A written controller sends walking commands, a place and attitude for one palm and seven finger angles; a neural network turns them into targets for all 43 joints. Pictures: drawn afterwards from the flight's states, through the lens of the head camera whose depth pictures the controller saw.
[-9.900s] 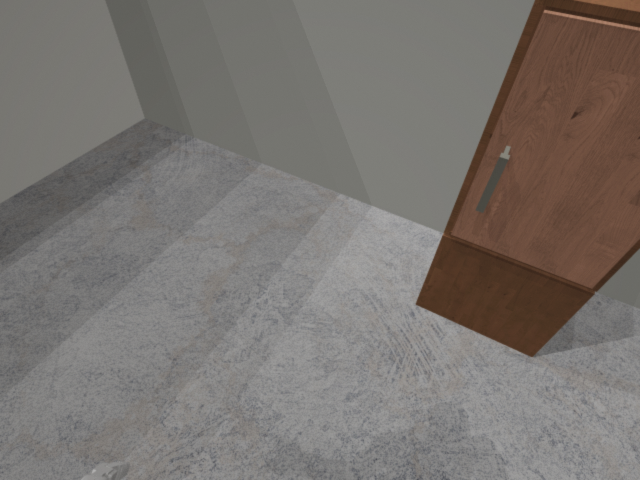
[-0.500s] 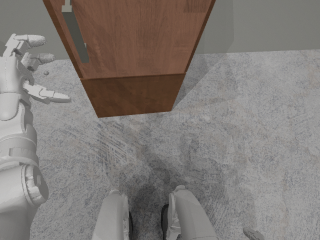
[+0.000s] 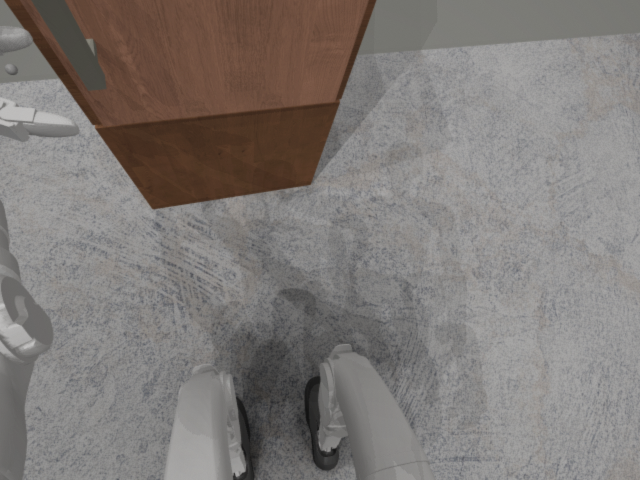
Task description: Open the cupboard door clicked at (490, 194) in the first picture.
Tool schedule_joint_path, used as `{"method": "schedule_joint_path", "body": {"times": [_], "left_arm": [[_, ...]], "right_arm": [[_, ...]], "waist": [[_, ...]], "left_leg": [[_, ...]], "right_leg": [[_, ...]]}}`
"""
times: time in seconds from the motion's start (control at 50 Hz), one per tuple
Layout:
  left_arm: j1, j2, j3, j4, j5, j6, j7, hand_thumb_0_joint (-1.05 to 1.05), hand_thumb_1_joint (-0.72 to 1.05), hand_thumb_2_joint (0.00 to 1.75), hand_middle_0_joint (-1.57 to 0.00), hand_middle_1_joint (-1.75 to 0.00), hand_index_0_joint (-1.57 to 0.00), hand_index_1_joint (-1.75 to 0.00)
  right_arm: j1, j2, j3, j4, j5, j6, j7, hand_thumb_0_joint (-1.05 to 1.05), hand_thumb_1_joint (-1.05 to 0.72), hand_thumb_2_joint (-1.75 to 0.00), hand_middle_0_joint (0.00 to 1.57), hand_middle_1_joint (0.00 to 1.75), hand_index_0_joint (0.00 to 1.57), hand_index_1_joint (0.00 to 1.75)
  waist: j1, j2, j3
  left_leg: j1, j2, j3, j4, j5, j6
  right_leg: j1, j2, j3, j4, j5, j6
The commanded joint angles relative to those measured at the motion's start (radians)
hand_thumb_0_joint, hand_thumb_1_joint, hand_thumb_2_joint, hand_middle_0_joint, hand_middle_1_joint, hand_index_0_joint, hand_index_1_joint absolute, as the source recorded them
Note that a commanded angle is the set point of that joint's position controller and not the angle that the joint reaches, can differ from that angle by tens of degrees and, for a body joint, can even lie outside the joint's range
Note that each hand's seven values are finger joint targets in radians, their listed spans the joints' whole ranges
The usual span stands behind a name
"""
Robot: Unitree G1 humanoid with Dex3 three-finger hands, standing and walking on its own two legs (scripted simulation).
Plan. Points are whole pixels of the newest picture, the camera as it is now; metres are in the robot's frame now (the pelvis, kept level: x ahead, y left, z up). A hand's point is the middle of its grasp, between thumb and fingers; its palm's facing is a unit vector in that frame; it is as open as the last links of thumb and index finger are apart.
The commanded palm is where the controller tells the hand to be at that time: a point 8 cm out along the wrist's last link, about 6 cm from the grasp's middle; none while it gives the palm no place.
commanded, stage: move the hooked fingers beside the handle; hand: left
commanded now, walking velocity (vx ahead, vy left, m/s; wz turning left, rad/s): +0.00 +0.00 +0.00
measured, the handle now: (63, 11) +0.61 +0.21 +0.05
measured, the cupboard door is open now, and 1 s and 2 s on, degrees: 0 0 0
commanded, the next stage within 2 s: slide the fingers in behind the handle in 0.64 s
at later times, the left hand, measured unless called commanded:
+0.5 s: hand (6, 84) +0.53 +0.26 +0.04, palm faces +0.13 -0.99 -0.02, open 14.0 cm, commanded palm +0.52 +0.27 +0.04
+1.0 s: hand (27, 76) +0.54 +0.24 +0.04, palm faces +0.11 -0.99 +0.00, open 14.0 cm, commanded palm +0.53 +0.26 +0.04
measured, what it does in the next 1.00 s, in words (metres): stands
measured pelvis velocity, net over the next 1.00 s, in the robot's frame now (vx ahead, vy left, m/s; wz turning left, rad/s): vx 0.00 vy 0.01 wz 0.01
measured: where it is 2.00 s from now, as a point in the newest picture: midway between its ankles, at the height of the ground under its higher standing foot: (281, 449)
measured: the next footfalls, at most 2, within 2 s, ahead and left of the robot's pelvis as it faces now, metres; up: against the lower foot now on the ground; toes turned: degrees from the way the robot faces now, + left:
none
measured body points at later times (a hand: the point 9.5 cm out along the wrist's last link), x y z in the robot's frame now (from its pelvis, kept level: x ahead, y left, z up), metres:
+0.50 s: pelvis +0.00 +0.01 +0.01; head +0.19 +0.06 +0.41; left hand +0.52 +0.31 +0.05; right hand +0.03 -0.26 -0.09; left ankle +0.03 +0.09 -0.58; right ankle +0.04 -0.11 -0.58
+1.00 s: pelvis +0.00 +0.01 +0.01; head +0.20 +0.06 +0.40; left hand +0.53 +0.30 +0.04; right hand +0.01 -0.26 -0.10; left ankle +0.03 +0.09 -0.58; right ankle +0.04 -0.11 -0.58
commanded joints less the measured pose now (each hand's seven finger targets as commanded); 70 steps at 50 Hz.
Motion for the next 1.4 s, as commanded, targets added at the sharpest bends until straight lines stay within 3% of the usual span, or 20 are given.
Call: {"method": "schedule_joint_path", "body": {"times": [0.0,0.08,0.16,0.22,0.26,0.3,0.42,0.48,0.54,0.56,0.72,0.76,0.84,0.92,1.0,1.1,1.14,1.24,1.36,1.38], "left_arm": [[-0.360,0.255,0.010,-0.287,-0.047,-0.074,-0.005,0.00,-0.50,0.30,-0.30,-1.20,-0.30,-1.20],[-0.397,0.221,0.001,-0.347,-0.055,-0.106,0.016,0.00,-0.50,0.30,-0.30,-1.20,-0.30,-1.20],[-0.338,0.173,-0.034,-0.216,-0.041,-0.081,0.026,0.00,-0.50,0.30,-0.30,-1.20,-0.30,-1.20],[-0.326,0.165,-0.050,-0.172,-0.028,-0.074,0.028,0.00,-0.50,0.30,-0.30,-1.20,-0.30,-1.20],[-0.278,0.188,-0.032,-0.166,-0.026,-0.080,0.028,0.00,-0.50,0.30,-0.30,-1.20,-0.30,-1.20],[-0.310,0.143,-0.063,-0.191,-0.031,-0.101,0.031,0.00,-0.50,0.30,-0.30,-1.20,-0.30,-1.20],[-0.372,0.147,-0.049,-0.252,-0.042,-0.149,0.048,0.00,-0.50,0.30,-0.30,-1.20,-0.30,-1.20],[-0.388,0.172,-0.034,-0.250,-0.035,-0.151,0.054,0.00,-0.50,0.30,-0.30,-1.20,-0.30,-1.20],[-0.395,0.144,-0.063,-0.215,-0.022,-0.134,0.058,0.00,-0.50,0.30,-0.30,-1.20,-0.30,-1.20],[-0.390,0.154,-0.053,-0.202,-0.024,-0.126,0.059,0.00,-0.50,0.30,-0.30,-1.20,-0.30,-1.20],[-0.390,0.214,-0.024,-0.179,-0.018,-0.116,0.052,0.00,-0.50,0.30,-0.30,-1.20,-0.30,-1.20],[-0.378,0.187,-0.042,-0.170,-0.024,-0.110,0.046,0.00,-0.50,0.30,-0.30,-1.20,-0.30,-1.20],[-0.394,0.156,-0.056,-0.240,-0.039,-0.117,0.037,0.00,-0.50,0.30,-0.30,-1.20,-0.30,-1.20],[-0.396,0.117,-0.076,-0.210,-0.042,-0.102,0.051,0.00,-0.50,0.30,-0.30,-1.20,-0.30,-1.20],[-0.424,0.160,-0.047,-0.240,-0.023,-0.110,0.086,0.00,-0.50,0.30,-0.30,-1.20,-0.30,-1.20],[-0.373,0.140,-0.047,-0.269,-0.011,-0.141,0.112,0.00,-0.50,0.30,-0.30,-1.20,-0.30,-1.20],[-0.342,0.086,-0.079,-0.241,-0.014,-0.133,0.113,0.00,-0.50,0.30,-0.30,-1.20,-0.30,-1.20],[-0.363,0.063,-0.091,-0.208,-0.020,-0.115,0.122,0.00,-0.50,0.30,-0.30,-1.20,-0.30,-1.20],[-0.437,0.050,-0.107,-0.224,-0.009,-0.153,0.151,0.00,-0.50,0.30,-0.30,-1.20,-0.30,-1.20],[-0.441,0.045,-0.111,-0.228,-0.003,-0.162,0.155,0.00,-0.50,0.30,-0.30,-1.20,-0.30,-1.20]], "right_arm": [[0.211,-0.208,-0.080,-0.031,-0.002,-0.003,-0.013,0.00,-0.90,-0.90,0.20,0.30,0.20,0.30],[0.217,-0.200,-0.090,-0.001,-0.005,-0.016,-0.009,0.00,-0.90,-0.90,0.20,0.30,0.20,0.30],[0.215,-0.197,-0.085,0.010,-0.003,-0.012,-0.010,0.00,-0.90,-0.90,0.20,0.30,0.20,0.30],[0.208,-0.198,-0.081,0.004,-0.005,-0.008,-0.009,0.00,-0.90,-0.90,0.20,0.30,0.20,0.30],[0.199,-0.201,-0.079,-0.014,-0.005,-0.003,-0.009,0.00,-0.90,-0.90,0.20,0.30,0.20,0.30],[0.191,-0.198,-0.081,-0.014,-0.006,-0.003,-0.006,0.00,-0.90,-0.90,0.20,0.30,0.20,0.30],[0.181,-0.204,-0.090,-0.014,-0.008,0.000,-0.005,0.00,-0.90,-0.90,0.20,0.30,0.20,0.30],[0.185,-0.207,-0.090,-0.008,-0.009,0.000,-0.007,0.00,-0.90,-0.90,0.20,0.30,0.20,0.30],[0.184,-0.203,-0.086,-0.001,-0.010,0.005,-0.007,0.00,-0.90,-0.90,0.20,0.30,0.20,0.30],[0.185,-0.206,-0.085,-0.003,-0.009,0.006,-0.008,0.00,-0.90,-0.90,0.20,0.30,0.20,0.30],[0.185,-0.206,-0.073,-0.016,-0.009,0.008,-0.014,0.00,-0.90,-0.90,0.20,0.30,0.20,0.30],[0.189,-0.203,-0.073,-0.017,-0.007,0.005,-0.012,0.00,-0.90,-0.90,0.20,0.30,0.20,0.30],[0.196,-0.202,-0.083,-0.009,-0.010,0.003,-0.009,0.00,-0.90,-0.90,0.20,0.30,0.20,0.30],[0.203,-0.201,-0.084,0.001,-0.009,0.005,-0.007,0.00,-0.90,-0.90,0.20,0.30,0.20,0.30],[0.207,-0.199,-0.083,-0.001,-0.014,0.002,-0.007,0.00,-0.90,-0.90,0.20,0.30,0.20,0.30],[0.205,-0.191,-0.088,-0.004,-0.020,0.005,0.005,0.00,-0.90,-0.90,0.20,0.30,0.20,0.30],[0.200,-0.186,-0.090,-0.006,-0.018,0.008,0.011,0.00,-0.90,-0.90,0.20,0.30,0.20,0.30],[0.202,-0.189,-0.091,-0.008,-0.015,0.013,0.008,0.00,-0.90,-0.90,0.20,0.30,0.20,0.30],[0.198,-0.180,-0.090,0.000,-0.023,0.002,0.008,0.00,-0.90,-0.90,0.20,0.30,0.20,0.30],[0.201,-0.180,-0.091,0.001,-0.024,0.001,0.010,0.00,-0.90,-0.90,0.20,0.30,0.20,0.30]], "waist": [[0.020,0.221,-0.692],[0.013,0.250,-0.709],[-0.002,0.181,-0.580],[0.000,0.199,-0.545],[0.019,0.186,-0.549],[0.009,0.220,-0.559],[0.004,0.229,-0.613],[0.006,0.231,-0.630],[-0.001,0.237,-0.608],[-0.004,0.204,-0.603],[-0.001,0.202,-0.603],[-0.006,0.190,-0.591],[-0.001,0.235,-0.658],[-0.011,0.217,-0.610],[-0.004,0.233,-0.639],[0.014,0.244,-0.666],[0.008,0.224,-0.634],[-0.009,0.166,-0.597],[-0.025,0.174,-0.606],[-0.019,0.214,-0.621]], "left_leg": [[0.577,-0.017,-0.125,-0.164,0.540,-0.009],[0.653,-0.016,-0.136,-0.173,0.557,-0.016],[0.565,-0.021,-0.120,-0.184,0.479,-0.009],[0.562,-0.023,-0.119,-0.185,0.467,-0.011],[0.551,-0.026,-0.116,-0.189,0.474,-0.013],[0.607,-0.021,-0.129,-0.189,0.508,-0.019],[0.658,-0.018,-0.149,-0.186,0.520,-0.029],[0.650,-0.020,-0.149,-0.182,0.506,-0.028],[0.648,-0.020,-0.156,-0.188,0.483,-0.031],[0.620,-0.021,-0.151,-0.186,0.453,-0.026],[0.558,-0.023,-0.139,-0.171,0.449,-0.018],[0.538,-0.024,-0.133,-0.171,0.428,-0.015],[0.616,-0.019,-0.143,-0.171,0.493,-0.022],[0.607,-0.018,-0.150,-0.179,0.474,-0.023],[0.596,-0.022,-0.139,-0.172,0.490,-0.020],[0.643,-0.020,-0.140,-0.176,0.561,-0.030],[0.620,-0.023,-0.132,-0.180,0.530,-0.027],[0.572,-0.027,-0.127,-0.186,0.477,-0.019],[0.545,-0.032,-0.118,-0.169,0.450,-0.014],[0.582,-0.031,-0.127,-0.171,0.474,-0.020]], "right_leg": [[0.327,0.026,0.077,-0.144,0.346,0.015],[0.301,0.028,0.072,-0.155,0.333,0.012],[0.304,0.028,0.072,-0.179,0.293,0.014],[0.272,0.026,0.067,-0.177,0.272,0.010],[0.294,0.027,0.067,-0.171,0.279,0.006],[0.244,0.027,0.060,-0.163,0.276,0.004],[0.223,0.025,0.059,-0.152,0.264,0.006],[0.228,0.025,0.062,-0.146,0.259,0.005],[0.209,0.023,0.056,-0.150,0.238,0.006],[0.221,0.025,0.057,-0.153,0.229,0.008],[0.248,0.027,0.066,-0.145,0.242,0.008],[0.258,0.028,0.068,-0.152,0.238,0.009],[0.247,0.028,0.064,-0.146,0.270,0.007],[0.222,0.028,0.058,-0.152,0.252,0.009],[0.248,0.026,0.065,-0.145,0.272,0.007],[0.274,0.028,0.063,-0.142,0.317,0.003],[0.280,0.028,0.063,-0.153,0.310,0.006],[0.292,0.027,0.067,-0.163,0.294,0.010],[0.288,0.028,0.077,-0.158,0.280,0.010],[0.261,0.027,0.074,-0.148,0.283,0.005]]}}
